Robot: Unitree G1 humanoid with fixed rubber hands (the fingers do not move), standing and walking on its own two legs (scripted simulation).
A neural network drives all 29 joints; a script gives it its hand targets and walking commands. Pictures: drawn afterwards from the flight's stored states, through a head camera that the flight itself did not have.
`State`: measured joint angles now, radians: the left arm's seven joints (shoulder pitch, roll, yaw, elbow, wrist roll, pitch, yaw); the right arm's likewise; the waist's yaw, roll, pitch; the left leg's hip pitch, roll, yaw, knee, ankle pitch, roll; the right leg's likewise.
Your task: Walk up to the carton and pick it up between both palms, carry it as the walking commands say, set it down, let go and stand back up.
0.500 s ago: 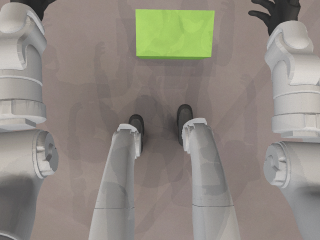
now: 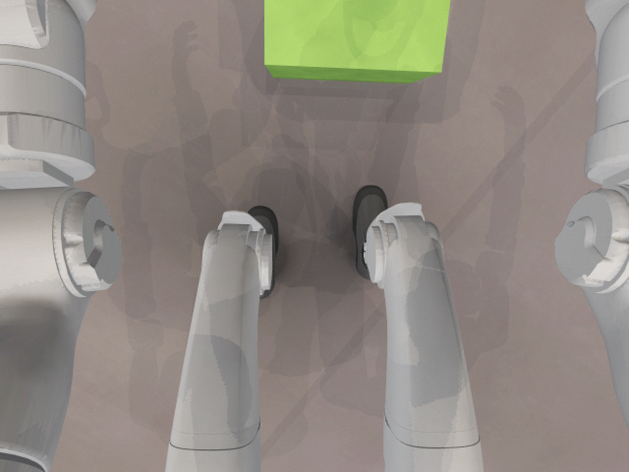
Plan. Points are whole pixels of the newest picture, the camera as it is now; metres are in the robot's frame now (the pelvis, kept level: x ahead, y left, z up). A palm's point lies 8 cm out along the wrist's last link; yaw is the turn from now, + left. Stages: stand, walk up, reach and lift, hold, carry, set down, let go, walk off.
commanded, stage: reach and lift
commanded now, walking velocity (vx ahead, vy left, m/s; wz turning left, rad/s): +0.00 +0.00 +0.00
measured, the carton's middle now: (349, 27) +0.56 -0.07 -0.49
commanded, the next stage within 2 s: none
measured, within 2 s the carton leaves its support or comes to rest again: neither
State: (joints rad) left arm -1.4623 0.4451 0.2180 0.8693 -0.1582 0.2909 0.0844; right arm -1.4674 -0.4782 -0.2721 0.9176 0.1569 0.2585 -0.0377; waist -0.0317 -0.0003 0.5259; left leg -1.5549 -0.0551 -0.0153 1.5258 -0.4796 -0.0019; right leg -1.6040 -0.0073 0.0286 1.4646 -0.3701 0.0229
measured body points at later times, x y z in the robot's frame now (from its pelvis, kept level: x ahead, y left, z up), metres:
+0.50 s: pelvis +0.00 -0.02 -0.12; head +0.39 -0.03 +0.08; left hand +0.58 +0.20 -0.30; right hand +0.56 -0.24 -0.31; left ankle +0.10 +0.11 -0.54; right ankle +0.14 -0.13 -0.54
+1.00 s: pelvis +0.02 -0.01 -0.22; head +0.40 +0.00 +0.00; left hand +0.57 +0.18 -0.43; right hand +0.55 -0.25 -0.42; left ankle +0.10 +0.11 -0.54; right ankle +0.14 -0.13 -0.54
